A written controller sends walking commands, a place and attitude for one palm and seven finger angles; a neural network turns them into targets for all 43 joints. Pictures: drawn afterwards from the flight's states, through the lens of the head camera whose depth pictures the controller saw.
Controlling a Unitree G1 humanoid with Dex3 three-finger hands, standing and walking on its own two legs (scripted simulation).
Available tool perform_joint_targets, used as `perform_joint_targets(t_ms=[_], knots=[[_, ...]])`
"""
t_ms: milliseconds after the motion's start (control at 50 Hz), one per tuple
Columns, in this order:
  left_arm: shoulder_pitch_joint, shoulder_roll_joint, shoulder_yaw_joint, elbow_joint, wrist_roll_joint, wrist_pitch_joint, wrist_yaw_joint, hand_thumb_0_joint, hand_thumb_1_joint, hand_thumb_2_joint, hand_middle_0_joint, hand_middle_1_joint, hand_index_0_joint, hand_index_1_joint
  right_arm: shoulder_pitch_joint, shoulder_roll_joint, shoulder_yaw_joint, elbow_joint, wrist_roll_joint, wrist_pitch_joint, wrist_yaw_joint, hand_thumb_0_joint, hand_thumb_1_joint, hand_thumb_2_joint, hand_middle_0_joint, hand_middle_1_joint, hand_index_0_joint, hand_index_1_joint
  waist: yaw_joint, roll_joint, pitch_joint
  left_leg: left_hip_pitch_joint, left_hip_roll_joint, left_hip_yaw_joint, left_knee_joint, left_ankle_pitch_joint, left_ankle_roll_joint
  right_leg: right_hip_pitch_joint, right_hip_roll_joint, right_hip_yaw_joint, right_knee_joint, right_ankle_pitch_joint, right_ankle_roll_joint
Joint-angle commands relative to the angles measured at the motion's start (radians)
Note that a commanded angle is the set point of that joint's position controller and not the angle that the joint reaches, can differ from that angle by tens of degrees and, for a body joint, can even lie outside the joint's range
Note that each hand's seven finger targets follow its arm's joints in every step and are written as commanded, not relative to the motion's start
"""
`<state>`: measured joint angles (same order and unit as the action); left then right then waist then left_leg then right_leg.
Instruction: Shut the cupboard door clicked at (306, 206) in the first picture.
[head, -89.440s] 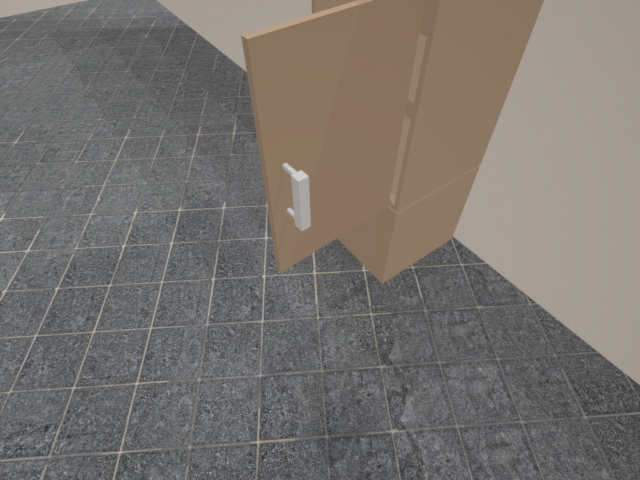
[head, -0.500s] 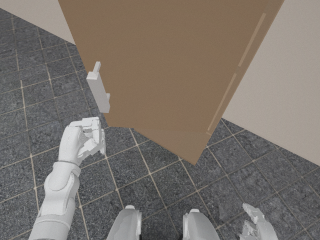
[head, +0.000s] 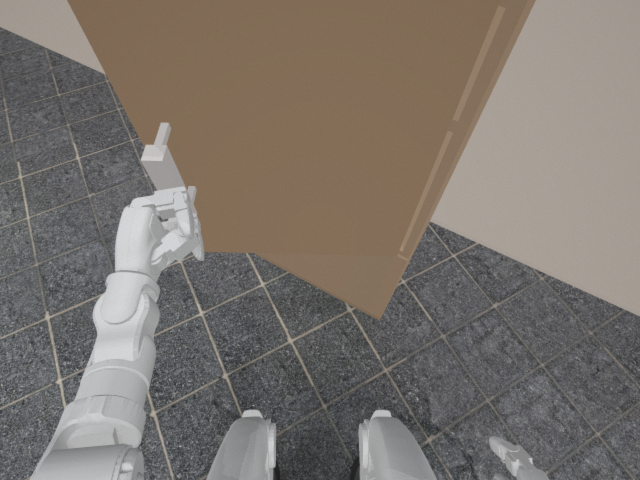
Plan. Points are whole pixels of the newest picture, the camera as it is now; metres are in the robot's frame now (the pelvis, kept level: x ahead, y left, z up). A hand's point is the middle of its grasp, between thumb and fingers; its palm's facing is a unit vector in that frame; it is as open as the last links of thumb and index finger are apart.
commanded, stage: bring the fist close to the handle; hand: left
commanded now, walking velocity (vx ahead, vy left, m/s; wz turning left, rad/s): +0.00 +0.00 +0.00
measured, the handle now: (176, 177) +0.50 +0.20 +0.04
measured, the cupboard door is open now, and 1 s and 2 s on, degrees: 29 21 9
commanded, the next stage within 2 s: push the door shut along its arc in 0.22 s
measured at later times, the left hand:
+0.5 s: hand (193, 231) +0.41 +0.16 +0.04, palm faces -0.07 -1.00 -0.04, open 3.1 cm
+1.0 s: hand (211, 193) +0.47 +0.14 +0.04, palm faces -0.20 -0.98 -0.05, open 3.1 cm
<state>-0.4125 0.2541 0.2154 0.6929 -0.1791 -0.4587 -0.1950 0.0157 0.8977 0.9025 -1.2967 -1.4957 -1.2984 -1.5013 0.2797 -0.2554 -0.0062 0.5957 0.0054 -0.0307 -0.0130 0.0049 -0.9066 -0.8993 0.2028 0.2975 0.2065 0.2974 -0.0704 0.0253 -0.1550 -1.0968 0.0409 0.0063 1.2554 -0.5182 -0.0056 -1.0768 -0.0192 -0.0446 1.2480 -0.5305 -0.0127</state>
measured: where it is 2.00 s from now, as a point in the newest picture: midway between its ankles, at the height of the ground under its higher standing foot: outside the picture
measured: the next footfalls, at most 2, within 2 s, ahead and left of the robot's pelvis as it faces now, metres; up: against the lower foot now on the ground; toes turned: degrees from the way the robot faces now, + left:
none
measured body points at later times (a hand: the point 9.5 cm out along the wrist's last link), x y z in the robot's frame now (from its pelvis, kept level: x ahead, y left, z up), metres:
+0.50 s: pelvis +0.00 +0.01 +0.00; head +0.10 +0.01 +0.44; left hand +0.41 +0.21 +0.05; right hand +0.11 -0.25 -0.12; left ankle +0.04 +0.12 -0.62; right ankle +0.03 -0.11 -0.62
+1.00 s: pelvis -0.02 +0.01 -0.02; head +0.12 +0.02 +0.41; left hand +0.47 +0.20 +0.05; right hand +0.03 -0.26 -0.14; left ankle +0.04 +0.12 -0.62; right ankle +0.03 -0.11 -0.62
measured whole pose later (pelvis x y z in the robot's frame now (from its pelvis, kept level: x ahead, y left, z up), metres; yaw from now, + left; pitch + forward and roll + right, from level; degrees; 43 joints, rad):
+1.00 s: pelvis -0.02 +0.01 -0.02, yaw +0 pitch +24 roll -2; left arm -0.84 0.39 0.24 1.09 -0.13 -0.46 -0.32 0.02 0.90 0.90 -1.30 -1.50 -1.30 -1.50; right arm 0.31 -0.28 0.01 0.65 0.00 -0.01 -0.01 0.00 -0.91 -0.90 0.20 0.30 0.21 0.30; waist -0.14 0.04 -0.14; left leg -1.24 0.04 -0.01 1.33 -0.51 0.01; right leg -1.20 -0.02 -0.06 1.30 -0.52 0.00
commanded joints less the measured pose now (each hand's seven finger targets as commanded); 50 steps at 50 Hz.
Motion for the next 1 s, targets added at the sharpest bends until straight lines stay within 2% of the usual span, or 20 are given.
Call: perform_joint_targets(t_ms=[0, 60, 80, 140, 200, 260, 300, 360, 400, 440, 520, 560, 580, 620, 660, 720, 760, 780, 820, 980], knots=[[-0.285, 0.146, 0.032, -0.181, -0.013, -0.08, -0.008, 0.0, 0.9, 0.9, -1.3, -1.5, -1.3, -1.5, 0.042, -0.139, -0.053, -0.11, 0.004, -0.029, -0.014, 0.0, -0.9, -0.9, 0.2, 0.3, 0.2, 0.3, -0.003, -0.034, -0.384, 0.199, -0.041, -0.009, -0.157, 0.187, 0.03, 0.276, 0.021, 0.049, -0.199, 0.251, 0.0], [-0.312, 0.186, 0.065, -0.177, -0.013, -0.099, -0.006, 0.0, 0.9, 0.9, -1.3, -1.5, -1.3, -1.5, 0.041, -0.142, -0.054, -0.101, 0.002, -0.03, -0.021, 0.0, -0.9, -0.9, 0.2, 0.3, 0.2, 0.3, 0.002, -0.027, -0.393, 0.199, -0.04, -0.011, -0.153, 0.176, 0.03, 0.273, 0.021, 0.054, -0.199, 0.231, -0.002], [-0.333, 0.166, 0.044, -0.173, -0.012, -0.104, -0.009, 0.0, 0.9, 0.9, -1.3, -1.5, -1.3, -1.5, 0.043, -0.14, -0.052, -0.098, 0.003, -0.03, -0.022, 0.0, -0.9, -0.9, 0.2, 0.3, 0.2, 0.3, -0.011, -0.032, -0.38, 0.203, -0.04, -0.014, -0.154, 0.174, 0.031, 0.258, 0.022, 0.049, -0.2, 0.228, -0.002], [-0.356, 0.147, 0.019, -0.22, -0.012, -0.123, -0.009, 0.0, 0.9, 0.9, -1.3, -1.5, -1.3, -1.5, 0.047, -0.143, -0.058, -0.098, 0.001, -0.038, -0.021, 0.0, -0.9, -0.9, 0.2, 0.3, 0.2, 0.3, -0.009, 0.037, -0.427, 0.275, -0.038, -0.026, -0.157, 0.206, 0.028, 0.222, 0.028, 0.034, -0.185, 0.242, -0.01], [-0.315, 0.111, -0.007, -0.177, -0.007, -0.106, -0.008, 0.0, 0.9, 0.9, -1.3, -1.5, -1.3, -1.5, 0.046, -0.146, -0.059, -0.09, 0.001, -0.034, -0.016, 0.0, -0.9, -0.9, 0.2, 0.3, 0.2, 0.3, -0.011, 0.009, -0.408, 0.286, -0.033, -0.034, -0.168, 0.204, 0.023, 0.201, 0.026, 0.022, -0.187, 0.236, -0.008], [-0.333, 0.156, 0.033, -0.125, 0.0, -0.087, 0.006, 0.0, 0.9, 0.9, -1.3, -1.5, -1.3, -1.5, 0.046, -0.15, -0.055, -0.088, 0.001, -0.027, -0.019, 0.0, -0.9, -0.9, 0.2, 0.3, 0.2, 0.3, -0.012, -0.024, -0.373, 0.237, -0.036, -0.03, -0.168, 0.17, 0.027, 0.209, 0.024, 0.028, -0.196, 0.208, -0.005], [-0.355, 0.151, 0.033, -0.152, 0.003, -0.09, 0.013, 0.0, 0.9, 0.9, -1.3, -1.5, -1.3, -1.5, 0.042, -0.146, -0.054, -0.096, 0.0, -0.025, -0.018, 0.0, -0.9, -0.9, 0.2, 0.3, 0.2, 0.3, -0.004, -0.007, -0.399, 0.248, -0.038, -0.028, -0.169, 0.173, 0.026, 0.22, 0.023, 0.028, -0.191, 0.211, -0.005], [-0.381, 0.206, 0.062, -0.167, 0.011, -0.108, 0.007, 0.0, 0.9, 0.9, -1.3, -1.5, -1.3, -1.5, 0.044, -0.149, -0.052, -0.093, -0.003, -0.024, -0.019, 0.0, -0.9, -0.9, 0.2, 0.3, 0.2, 0.3, 0.0, 0.015, -0.437, 0.269, -0.035, -0.033, -0.161, 0.214, 0.023, 0.231, 0.025, 0.029, -0.173, 0.252, -0.01], [-0.414, 0.167, 0.023, -0.137, 0.014, -0.109, -0.01, 0.0, 0.9, 0.9, -1.3, -1.5, -1.3, -1.5, 0.048, -0.144, -0.051, -0.089, -0.002, -0.023, -0.018, 0.0, -0.9, -0.9, 0.2, 0.3, 0.2, 0.3, -0.022, 0.006, -0.414, 0.269, -0.034, -0.035, -0.156, 0.213, 0.024, 0.212, 0.027, 0.026, -0.175, 0.254, -0.008], [-0.493, 0.186, 0.023, -0.097, 0.014, -0.108, -0.025, 0.0, 0.9, 0.9, -1.3, -1.5, -1.3, -1.5, 0.058, -0.152, -0.049, -0.079, 0.0, -0.022, -0.025, 0.0, -0.9, -0.9, 0.2, 0.3, 0.2, 0.3, -0.048, 0.004, -0.377, 0.256, -0.033, -0.046, -0.152, 0.18, 0.028, 0.166, 0.031, 0.022, -0.179, 0.21, -0.009], [-0.552, 0.18, 0.014, -0.013, 0.011, -0.092, -0.06, 0.0, 0.9, 0.9, -1.3, -1.5, -1.3, -1.5, 0.062, -0.157, -0.049, -0.067, 0.003, -0.021, -0.023, 0.0, -0.9, -0.9, 0.2, 0.3, 0.2, 0.3, -0.047, 0.031, -0.402, 0.265, -0.034, -0.049, -0.145, 0.167, 0.024, 0.148, 0.028, 0.024, -0.178, 0.192, -0.013], [-0.619, 0.206, 0.025, 0.004, 0.013, -0.094, -0.073, 0.0, 0.9, 0.9, -1.3, -1.5, -1.3, -1.5, 0.071, -0.163, -0.049, -0.056, 0.002, -0.021, -0.026, 0.0, -0.9, -0.9, 0.2, 0.3, 0.2, 0.3, -0.056, 0.05, -0.434, 0.29, -0.031, -0.06, -0.137, 0.196, 0.023, 0.121, 0.027, 0.018, -0.16, 0.207, -0.016], [-0.596, 0.2, 0.026, 0.038, 0.016, -0.088, -0.078, 0.0, 0.9, 0.9, -1.3, -1.5, -1.3, -1.5, 0.079, -0.161, -0.05, -0.057, 0.001, -0.018, -0.023, 0.0, -0.9, -0.9, 0.2, 0.3, 0.2, 0.3, -0.046, 0.05, -0.432, 0.293, -0.031, -0.063, -0.137, 0.207, 0.021, 0.119, 0.029, 0.015, -0.156, 0.21, -0.018], [-0.66, 0.154, -0.024, 0.033, 0.017, -0.089, -0.092, 0.0, 0.9, 0.9, -1.3, -1.5, -1.3, -1.5, 0.086, -0.161, -0.053, -0.052, 0.002, -0.017, -0.017, 0.0, -0.9, -0.9, 0.2, 0.3, 0.2, 0.3, -0.069, 0.065, -0.432, 0.32, -0.03, -0.069, -0.133, 0.222, 0.021, 0.086, 0.029, 0.011, -0.156, 0.215, -0.018], [-0.697, 0.183, -0.004, 0.056, 0.016, -0.091, -0.096, 0.0, 0.9, 0.9, -1.3, -1.5, -1.3, -1.5, 0.097, -0.169, -0.055, -0.043, 0.001, -0.016, -0.017, 0.0, -0.9, -0.9, 0.2, 0.3, 0.2, 0.3, -0.076, 0.048, -0.455, 0.319, -0.028, -0.075, -0.127, 0.227, 0.024, 0.081, 0.03, 0.009, -0.151, 0.215, -0.017], [-0.748, 0.193, -0.002, 0.093, 0.021, -0.084, -0.103, 0.0, 0.9, 0.9, -1.3, -1.5, -1.3, -1.5, 0.106, -0.172, -0.055, -0.036, 0.002, -0.01, -0.016, 0.0, -0.9, -0.9, 0.2, 0.3, 0.2, 0.3, -0.09, 0.035, -0.44, 0.291, -0.029, -0.074, -0.12, 0.189, 0.028, 0.068, 0.032, 0.012, -0.156, 0.185, -0.017], [-0.804, 0.223, 0.007, 0.099, 0.028, -0.091, -0.108, 0.0, 0.9, 0.9, -1.3, -1.5, -1.3, -1.5, 0.112, -0.178, -0.054, -0.029, 0.001, -0.009, -0.018, 0.0, -0.9, -0.9, 0.2, 0.3, 0.2, 0.3, -0.096, 0.055, -0.456, 0.295, -0.031, -0.078, -0.116, 0.188, 0.029, 0.054, 0.031, 0.012, -0.15, 0.179, -0.019], [-0.803, 0.231, 0.014, 0.123, 0.031, -0.087, -0.11, 0.0, 0.9, 0.9, -1.3, -1.5, -1.3, -1.5, 0.119, -0.179, -0.053, -0.027, 0.0, -0.007, -0.018, 0.0, -0.9, -0.9, 0.2, 0.3, 0.2, 0.3, -0.098, 0.034, -0.456, 0.277, -0.031, -0.079, -0.113, 0.174, 0.03, 0.059, 0.032, 0.013, -0.15, 0.168, -0.018], [-0.843, 0.208, -0.016, 0.133, 0.037, -0.084, -0.118, 0.0, 0.9, 0.9, -1.3, -1.5, -1.3, -1.5, 0.123, -0.177, -0.052, -0.025, 0.0, -0.007, -0.015, 0.0, -0.9, -0.9, 0.2, 0.3, 0.2, 0.3, -0.113, 0.056, -0.455, 0.278, -0.032, -0.077, -0.11, 0.16, 0.033, 0.04, 0.034, 0.014, -0.154, 0.156, -0.018], [-0.949, 0.329, 0.047, 0.224, 0.054, -0.056, -0.144, 0.0, 0.9, 0.9, -1.3, -1.5, -1.3, -1.5, 0.157, -0.19, -0.04, -0.013, -0.002, -0.006, -0.015, 0.0, -0.9, -0.9, 0.2, 0.3, 0.2, 0.3, -0.132, 0.065, -0.467, 0.202, -0.03, -0.074, -0.079, 0.137, 0.042, 0.041, 0.042, 0.024, -0.144, 0.131, -0.021]])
